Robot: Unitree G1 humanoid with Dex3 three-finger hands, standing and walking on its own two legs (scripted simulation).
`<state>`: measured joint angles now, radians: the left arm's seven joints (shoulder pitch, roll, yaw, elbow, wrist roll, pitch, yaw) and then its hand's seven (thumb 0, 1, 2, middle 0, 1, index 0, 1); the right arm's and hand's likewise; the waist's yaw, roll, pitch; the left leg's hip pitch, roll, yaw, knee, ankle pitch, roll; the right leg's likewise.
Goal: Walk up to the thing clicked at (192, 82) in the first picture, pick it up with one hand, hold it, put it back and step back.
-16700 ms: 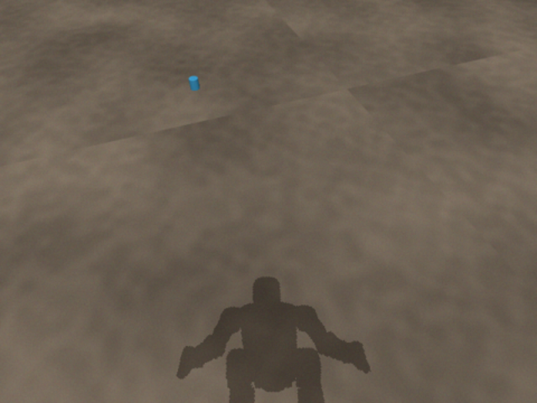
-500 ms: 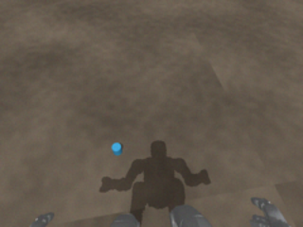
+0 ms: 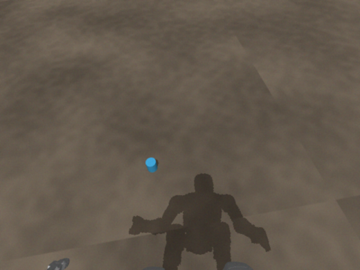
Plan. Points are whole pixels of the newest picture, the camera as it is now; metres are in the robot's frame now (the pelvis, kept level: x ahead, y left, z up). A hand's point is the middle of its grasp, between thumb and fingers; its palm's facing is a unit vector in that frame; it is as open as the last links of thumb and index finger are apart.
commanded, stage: walk up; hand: left
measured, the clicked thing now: (151, 165) +0.73 +0.23 -0.72
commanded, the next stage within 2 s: stand in 1.06 s
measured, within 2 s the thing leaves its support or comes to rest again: neither
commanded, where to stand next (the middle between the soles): +0.40 -0.03 m, yaw -4 degrees
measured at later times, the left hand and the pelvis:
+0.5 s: hand out of the picture +0.09 +0.27 -0.14, palm faces -0.01 -0.94 -0.35, open 7.4 cm; pelvis +0.02 +0.01 +0.01, yaw -1 degrees
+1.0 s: hand (88, 257) +0.16 +0.26 -0.13, palm faces -0.04 -0.93 -0.35, open 7.4 cm; pelvis +0.04 +0.01 +0.02, yaw -3 degrees
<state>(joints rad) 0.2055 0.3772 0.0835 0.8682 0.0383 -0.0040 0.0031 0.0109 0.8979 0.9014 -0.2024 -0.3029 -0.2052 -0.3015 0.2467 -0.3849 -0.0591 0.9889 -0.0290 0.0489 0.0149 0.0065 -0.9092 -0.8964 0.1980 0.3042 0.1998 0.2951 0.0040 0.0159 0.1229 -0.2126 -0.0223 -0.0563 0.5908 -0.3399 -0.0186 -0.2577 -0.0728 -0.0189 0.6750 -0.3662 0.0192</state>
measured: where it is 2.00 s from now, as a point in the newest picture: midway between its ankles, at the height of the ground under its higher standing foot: outside the picture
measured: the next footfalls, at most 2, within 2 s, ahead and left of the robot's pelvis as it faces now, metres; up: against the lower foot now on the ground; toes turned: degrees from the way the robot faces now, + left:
none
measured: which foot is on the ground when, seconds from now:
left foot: down 0.00-1.00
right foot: down 0.00-1.00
